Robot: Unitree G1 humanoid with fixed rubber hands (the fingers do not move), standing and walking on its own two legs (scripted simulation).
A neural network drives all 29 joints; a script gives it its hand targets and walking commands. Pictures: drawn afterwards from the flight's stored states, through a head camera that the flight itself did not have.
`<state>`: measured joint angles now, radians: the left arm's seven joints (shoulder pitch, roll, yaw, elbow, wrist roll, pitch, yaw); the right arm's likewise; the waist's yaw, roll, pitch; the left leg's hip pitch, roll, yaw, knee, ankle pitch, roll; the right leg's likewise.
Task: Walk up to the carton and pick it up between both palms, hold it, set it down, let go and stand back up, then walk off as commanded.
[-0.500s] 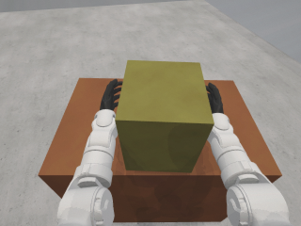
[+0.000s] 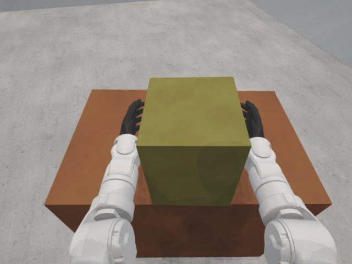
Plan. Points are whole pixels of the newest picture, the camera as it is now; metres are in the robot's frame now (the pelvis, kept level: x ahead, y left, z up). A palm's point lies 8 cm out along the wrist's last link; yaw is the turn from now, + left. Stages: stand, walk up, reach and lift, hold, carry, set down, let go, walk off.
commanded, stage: set down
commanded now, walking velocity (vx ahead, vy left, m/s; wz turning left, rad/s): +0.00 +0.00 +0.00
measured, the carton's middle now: (191, 144) +0.40 -0.02 +0.05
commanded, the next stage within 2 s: none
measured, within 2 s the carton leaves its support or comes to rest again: rests again in 1.74 s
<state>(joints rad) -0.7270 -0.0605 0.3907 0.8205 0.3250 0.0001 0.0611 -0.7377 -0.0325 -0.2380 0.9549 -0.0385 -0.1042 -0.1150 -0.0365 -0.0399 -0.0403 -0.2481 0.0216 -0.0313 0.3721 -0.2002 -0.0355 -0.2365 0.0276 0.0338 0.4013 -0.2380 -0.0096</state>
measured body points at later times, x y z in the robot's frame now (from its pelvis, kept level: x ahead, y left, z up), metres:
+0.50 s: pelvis +0.00 +0.00 +0.00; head +0.05 +0.02 +0.45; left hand +0.41 +0.13 +0.05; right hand +0.40 -0.17 +0.06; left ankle -0.01 +0.14 -0.74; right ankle -0.02 -0.11 -0.74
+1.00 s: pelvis +0.00 +0.00 +0.00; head +0.05 +0.01 +0.45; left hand +0.41 +0.13 +0.05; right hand +0.40 -0.17 +0.06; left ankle -0.01 +0.14 -0.74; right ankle -0.02 -0.11 -0.74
